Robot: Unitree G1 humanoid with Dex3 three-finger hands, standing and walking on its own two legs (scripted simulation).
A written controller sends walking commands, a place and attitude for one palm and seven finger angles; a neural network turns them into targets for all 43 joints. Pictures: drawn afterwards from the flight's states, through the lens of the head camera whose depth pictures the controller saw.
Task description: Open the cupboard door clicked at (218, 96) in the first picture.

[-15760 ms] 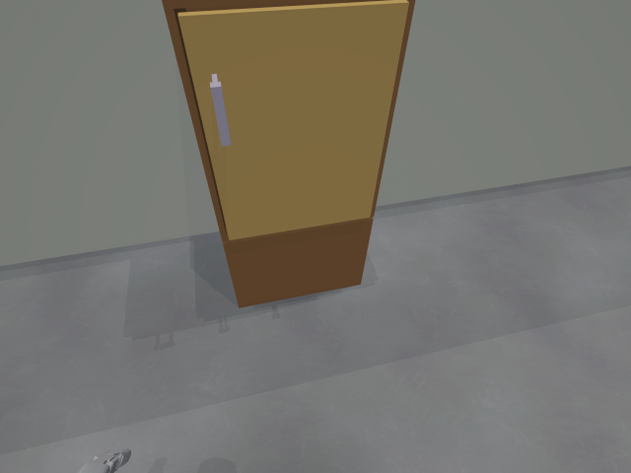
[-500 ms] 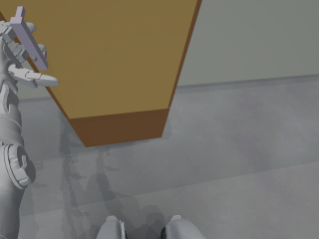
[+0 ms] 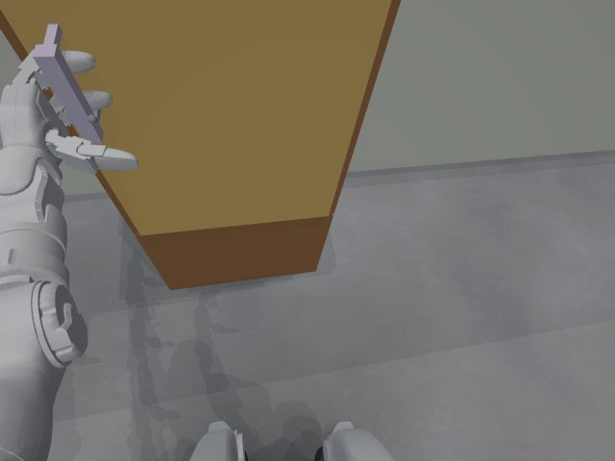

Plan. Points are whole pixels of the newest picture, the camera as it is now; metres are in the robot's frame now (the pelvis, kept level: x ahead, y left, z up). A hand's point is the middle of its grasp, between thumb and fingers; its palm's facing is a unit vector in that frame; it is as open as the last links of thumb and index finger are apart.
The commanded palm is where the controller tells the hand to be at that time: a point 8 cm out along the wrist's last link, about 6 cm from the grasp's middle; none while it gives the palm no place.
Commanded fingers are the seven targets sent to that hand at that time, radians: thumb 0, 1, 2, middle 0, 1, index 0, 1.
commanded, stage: slide the fingers in behind the handle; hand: left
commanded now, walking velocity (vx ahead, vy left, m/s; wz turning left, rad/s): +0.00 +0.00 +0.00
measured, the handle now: (75, 88) +0.56 +0.25 +0.11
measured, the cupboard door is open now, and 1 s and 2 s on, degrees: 0 0 43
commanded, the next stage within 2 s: close the thumb around the handle in 0.10 s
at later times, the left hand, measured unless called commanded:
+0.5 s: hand (88, 121) +0.51 +0.22 +0.11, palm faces +0.07 -1.00 +0.00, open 11.4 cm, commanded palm +0.49 +0.26 +0.10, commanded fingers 0.00 0.40 0.68 -0.36 -1.30 -0.36 -1.30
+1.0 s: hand (90, 123) +0.51 +0.22 +0.11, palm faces +0.05 -1.00 +0.01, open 5.6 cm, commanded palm +0.49 +0.26 +0.10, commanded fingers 0.00 0.90 0.90 -0.40 -1.35 -0.40 -1.35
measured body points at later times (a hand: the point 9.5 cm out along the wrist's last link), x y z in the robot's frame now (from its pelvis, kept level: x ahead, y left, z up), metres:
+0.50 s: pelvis -0.01 +0.00 +0.00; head +0.11 +0.03 +0.43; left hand +0.50 +0.28 +0.11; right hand -0.01 -0.27 -0.10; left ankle +0.02 +0.11 -0.68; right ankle -0.02 -0.13 -0.68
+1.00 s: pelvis -0.01 +0.00 +0.00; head +0.10 +0.03 +0.43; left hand +0.50 +0.27 +0.11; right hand -0.02 -0.27 -0.10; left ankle +0.02 +0.11 -0.68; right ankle -0.02 -0.13 -0.68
